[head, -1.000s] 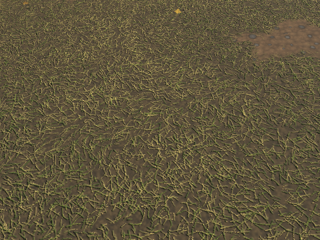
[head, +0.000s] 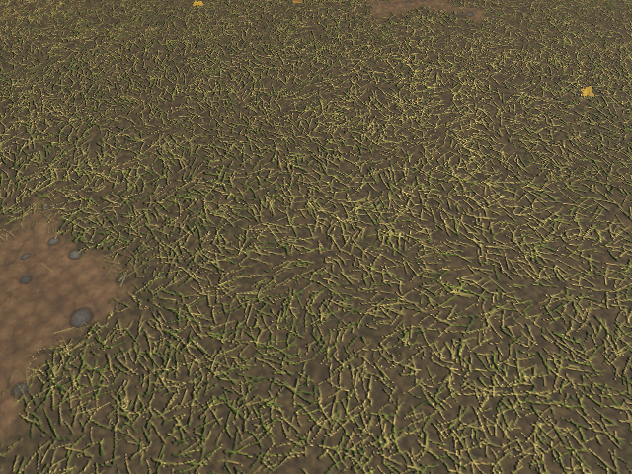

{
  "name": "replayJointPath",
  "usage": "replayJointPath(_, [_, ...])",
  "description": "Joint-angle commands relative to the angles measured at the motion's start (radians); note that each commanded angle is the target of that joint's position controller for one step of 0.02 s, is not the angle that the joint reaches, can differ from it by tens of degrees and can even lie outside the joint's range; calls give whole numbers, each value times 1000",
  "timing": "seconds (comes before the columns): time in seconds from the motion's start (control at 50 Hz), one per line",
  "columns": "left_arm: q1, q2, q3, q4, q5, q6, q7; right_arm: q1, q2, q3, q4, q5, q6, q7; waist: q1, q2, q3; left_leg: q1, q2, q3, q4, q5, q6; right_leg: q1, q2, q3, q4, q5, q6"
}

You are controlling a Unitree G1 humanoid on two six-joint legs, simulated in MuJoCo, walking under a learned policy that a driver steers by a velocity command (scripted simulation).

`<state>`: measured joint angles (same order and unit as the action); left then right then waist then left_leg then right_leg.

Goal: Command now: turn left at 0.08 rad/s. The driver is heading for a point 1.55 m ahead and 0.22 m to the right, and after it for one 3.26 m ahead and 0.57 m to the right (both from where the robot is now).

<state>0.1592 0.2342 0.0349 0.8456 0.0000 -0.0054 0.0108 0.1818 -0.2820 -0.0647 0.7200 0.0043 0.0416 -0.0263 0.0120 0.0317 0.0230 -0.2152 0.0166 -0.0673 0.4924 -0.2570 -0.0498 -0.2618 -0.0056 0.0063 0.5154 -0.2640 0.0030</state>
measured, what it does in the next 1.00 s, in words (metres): stands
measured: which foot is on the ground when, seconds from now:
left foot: down 0.00-1.00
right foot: down 0.00-1.00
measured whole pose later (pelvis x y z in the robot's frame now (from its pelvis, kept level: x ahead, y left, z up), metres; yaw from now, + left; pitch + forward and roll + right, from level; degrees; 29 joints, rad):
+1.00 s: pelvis +0.00 +0.01 +0.00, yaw +0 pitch -2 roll +0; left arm 0.23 0.22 0.03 1.11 -0.01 0.01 0.04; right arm 0.27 -0.22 -0.02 1.02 0.00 0.00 -0.04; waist 0.01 0.00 0.03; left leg -0.20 -0.01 -0.05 0.54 -0.33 0.00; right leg -0.24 -0.03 0.03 0.55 -0.31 0.02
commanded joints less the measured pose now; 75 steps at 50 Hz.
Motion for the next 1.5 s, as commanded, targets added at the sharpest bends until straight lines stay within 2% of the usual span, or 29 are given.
replayJointPath(0.02, [51,146,26,-34,19,-33,-15,12,-170,-34,-56,-12,-4,-12,43,-13,-125,186,97,-72,-49,437,68,0,-93,99,-63,239,-49])
replayJointPath(0.04, [45,120,20,-22,17,-38,-17,4,-135,-30,-36,-15,-5,-1,40,74,-134,96,82,-61,-39,273,104,58,-45,35,-83,122,-6])
replayJointPath(0.06, [-14,147,23,-18,17,-35,-16,-8,-93,-21,-43,-18,-11,10,6,32,-91,45,60,-59,-61,180,101,70,-36,22,-59,103,16])
replayJointPath(0.08, [-37,139,23,-17,14,-29,-12,-5,-78,-15,-30,-26,-17,12,4,19,-75,16,57,-57,-75,139,88,74,-36,18,-53,111,17])
replayJointPath(0.12, [-34,133,22,-6,11,-12,-2,-5,-86,-14,-18,-23,-32,12,8,29,-31,-20,45,-49,-80,131,72,68,-38,21,-50,130,10])
replayJointPath(0.24, [-23,126,24,47,9,-1,11,18,-73,-3,22,-19,-47,2,10,12,1,-49,34,-45,-89,70,64,74,-37,22,-60,106,16])
replayJointPath(0.56, [17,123,22,178,3,1,26,55,-52,13,146,-13,-54,-6,6,-22,4,-23,5,-9,-89,80,63,70,-33,17,-80,111,21])
replayJointPath(0.92, [73,93,9,236,0,6,35,102,-37,31,265,-7,-53,-13,2,-31,21,-30,-9,16,-91,86,55,64,-23,8,-85,117,14])
replayJointPath(0.94, [92,81,6,247,0,7,35,121,-29,33,279,-6,-51,-14,1,-27,-1,-23,-18,24,-98,-19,59,72,-10,-6,-84,20,11])
replayJointPath(0.96, [98,85,9,250,-7,9,37,126,-41,29,283,0,-48,-17,-1,-21,14,-42,-30,28,-97,-195,73,49,11,-25,-62,-138,0])
replayJointPath(1.0, [89,96,13,235,-12,2,39,124,-66,20,274,7,-49,-20,-7,-4,94,-120,-8,-16,-116,-477,115,-50,18,-18,-35,-390,-31])
replayJointPath(1.02, [83,86,10,225,-13,-10,36,133,-70,19,272,11,-57,-19,-12,9,123,-135,21,-59,-133,-522,136,-86,11,-8,-20,-404,-42])
replayJointPath(1.08, [72,41,3,204,-18,-58,14,202,-107,1,288,25,-87,-8,-32,110,116,-54,152,-257,-217,-558,214,-162,24,-48,127,-236,-40])
replayJointPath(1.1, [81,27,0,201,-23,-70,6,201,-120,-4,287,26,-92,-4,-23,149,109,-53,200,-332,-252,-569,242,-151,28,-59,173,-184,-47])
replayJointPath(1.12, [95,27,0,202,-26,-80,-1,179,-115,-3,277,28,-95,-1,-7,147,120,-102,216,-354,-262,-552,250,-103,19,-48,166,-171,-65])
replayJointPath(1.14, [139,24,1,213,-30,-87,-5,133,-106,1,259,29,-96,2,28,132,130,-168,192,-315,-241,-515,232,-11,18,-42,92,-175,-84])
replayJointPath(1.16, [230,33,5,243,-32,-91,-6,55,-91,7,230,31,-98,4,79,104,137,-251,136,-226,-165,-432,193,111,5,-6,-19,-163,-101])
replayJointPath(1.18, [339,100,23,278,-28,-98,-6,-13,-34,22,194,32,-108,4,114,-54,134,-358,20,-48,53,-291,124,211,-84,179,-129,-241,-139])
replayJointPath(1.2, [469,223,55,305,-31,-105,-16,-29,1,28,157,25,-130,2,139,-317,90,-514,-74,89,394,-210,67,372,-281,548,-289,-238,-242])
replayJointPath(1.22, [459,196,41,294,-3,-113,-21,-36,-35,20,149,30,-149,0,119,-282,86,-624,-60,10,596,-309,70,406,-377,702,-307,-18,-289])
replayJointPath(1.24, [392,147,27,270,6,-119,-20,2,-41,17,167,34,-158,8,68,-189,95,-646,-21,-18,711,-282,83,404,-366,601,-251,238,-273])
replayJointPath(1.28, [318,106,11,237,-1,-109,-19,17,-41,10,185,25,-158,19,31,-116,59,-638,30,16,723,-185,97,394,-310,370,-209,573,-221])
replayJointPath(1.3, [301,77,0,230,-4,-96,-13,-8,-44,3,179,23,-154,23,27,-117,52,-598,48,38,648,-135,95,371,-268,273,-221,641,-186])
replayJointPath(1.34, [295,60,-12,225,4,-70,4,-59,9,15,162,25,-142,33,25,-143,47,-493,31,91,453,-51,70,309,-199,158,-238,710,-155])
replayJointPath(1.38, [265,99,-10,211,11,-54,24,-108,51,34,145,22,-130,37,17,-153,24,-307,-7,128,233,51,53,195,-146,65,-233,731,-139])
replayJointPath(1.42, [280,154,4,217,4,-49,29,-112,16,28,143,22,-115,35,11,-184,-17,-163,-38,132,153,151,53,148,-171,76,-229,746,-146])
replayJointPath(1.46, [227,143,5,209,-16,-55,28,-60,-28,15,161,16,-101,29,-41,-180,-28,-59,-34,94,63,250,82,136,-184,86,-191,714,-126])
replayJointPath(1.48, [210,134,4,206,-21,-59,26,-22,-54,3,179,6,-98,24,-65,-157,-38,4,-48,97,11,296,102,139,-166,81,-142,716,-108])
replayJointPath(1.5, [226,126,3,211,-17,-62,20,9,-81,-9,193,-3,-96,18,-82,-122,-51,76,-40,90,-37,385,122,132,-131,66,-71,681,-84])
